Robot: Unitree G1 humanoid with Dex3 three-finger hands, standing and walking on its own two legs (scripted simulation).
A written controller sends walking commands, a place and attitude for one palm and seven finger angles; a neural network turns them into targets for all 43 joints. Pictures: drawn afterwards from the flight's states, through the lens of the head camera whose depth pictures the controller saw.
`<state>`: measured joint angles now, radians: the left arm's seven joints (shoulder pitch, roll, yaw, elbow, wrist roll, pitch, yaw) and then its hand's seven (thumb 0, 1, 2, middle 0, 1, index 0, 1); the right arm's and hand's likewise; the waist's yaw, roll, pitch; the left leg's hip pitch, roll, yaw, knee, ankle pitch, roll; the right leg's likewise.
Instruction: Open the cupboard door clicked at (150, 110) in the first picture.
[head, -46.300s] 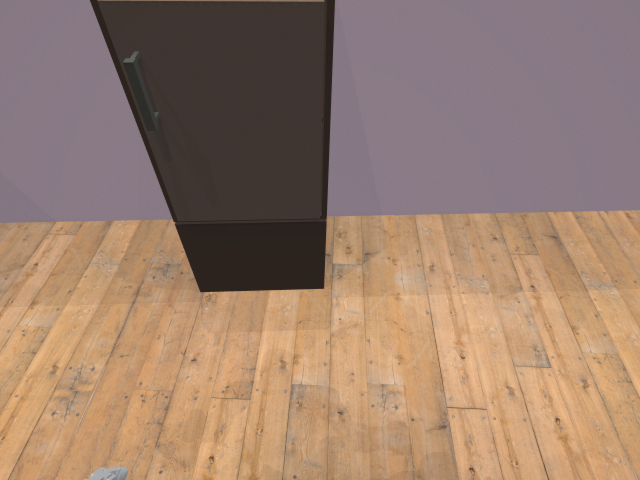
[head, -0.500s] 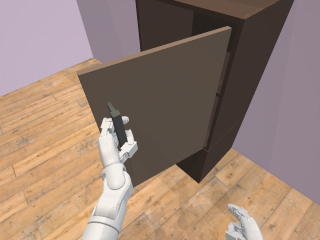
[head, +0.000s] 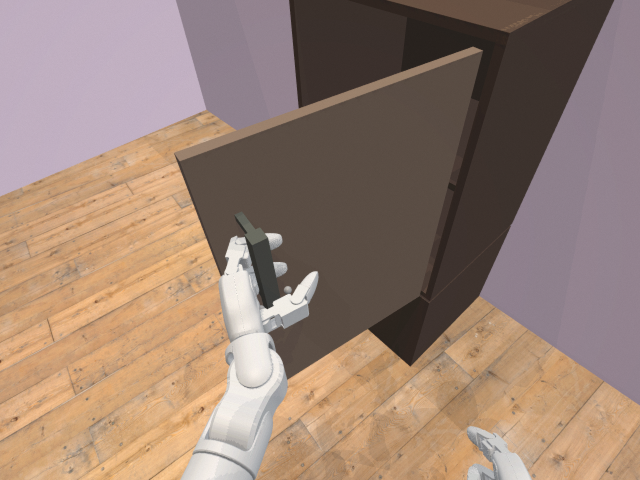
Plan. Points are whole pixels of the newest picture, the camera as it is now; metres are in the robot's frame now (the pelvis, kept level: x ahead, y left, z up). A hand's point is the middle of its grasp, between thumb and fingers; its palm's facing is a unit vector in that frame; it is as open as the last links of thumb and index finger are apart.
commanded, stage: open thumb and fingers to let go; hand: left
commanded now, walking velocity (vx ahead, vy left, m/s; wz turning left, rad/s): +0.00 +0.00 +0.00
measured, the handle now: (258, 267) +0.36 +0.10 +0.09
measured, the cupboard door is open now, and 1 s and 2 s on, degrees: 81 84 82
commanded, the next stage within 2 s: slide the hand sideways off the handle in 0.48 s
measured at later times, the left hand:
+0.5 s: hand (285, 293) +0.32 +0.06 +0.09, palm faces +0.27 -0.96 -0.01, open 14.7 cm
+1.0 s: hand (286, 326) +0.28 +0.06 +0.08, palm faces -0.17 -0.99 +0.01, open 16.1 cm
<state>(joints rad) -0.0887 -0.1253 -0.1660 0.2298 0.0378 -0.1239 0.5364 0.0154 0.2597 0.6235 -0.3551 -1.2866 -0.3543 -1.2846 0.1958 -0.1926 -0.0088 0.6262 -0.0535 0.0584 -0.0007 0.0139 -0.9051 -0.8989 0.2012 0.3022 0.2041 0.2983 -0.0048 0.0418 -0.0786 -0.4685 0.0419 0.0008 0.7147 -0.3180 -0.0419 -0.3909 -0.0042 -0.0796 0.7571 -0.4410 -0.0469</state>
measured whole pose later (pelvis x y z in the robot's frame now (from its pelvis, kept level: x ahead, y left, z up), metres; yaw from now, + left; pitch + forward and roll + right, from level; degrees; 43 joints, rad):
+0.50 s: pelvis -0.01 +0.02 +0.00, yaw +0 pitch +4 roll +0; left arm -0.14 -0.13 -0.24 0.24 0.06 -0.08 0.58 -0.01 -0.49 0.30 -0.34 -0.74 -0.33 -0.76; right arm 0.18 -0.17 0.00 0.62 -0.05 0.08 0.02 0.01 -0.90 -0.90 0.20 0.30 0.20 0.30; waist 0.00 0.04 -0.07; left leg -0.51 0.04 0.01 0.78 -0.34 -0.02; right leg -0.42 -0.01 -0.07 0.78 -0.44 -0.02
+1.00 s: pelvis -0.02 +0.03 +0.00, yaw -2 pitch +3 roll +0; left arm -0.05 0.02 -0.21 0.20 -0.07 -0.19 0.10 -0.01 -0.50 0.30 -0.20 -0.36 -0.20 -0.35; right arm 0.23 -0.20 0.03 0.56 0.01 0.00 0.01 0.01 -0.90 -0.90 0.20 0.30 0.20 0.30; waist -0.02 0.03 -0.05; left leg -0.48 0.03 0.04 0.75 -0.31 -0.01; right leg -0.41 -0.02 -0.04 0.78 -0.41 -0.01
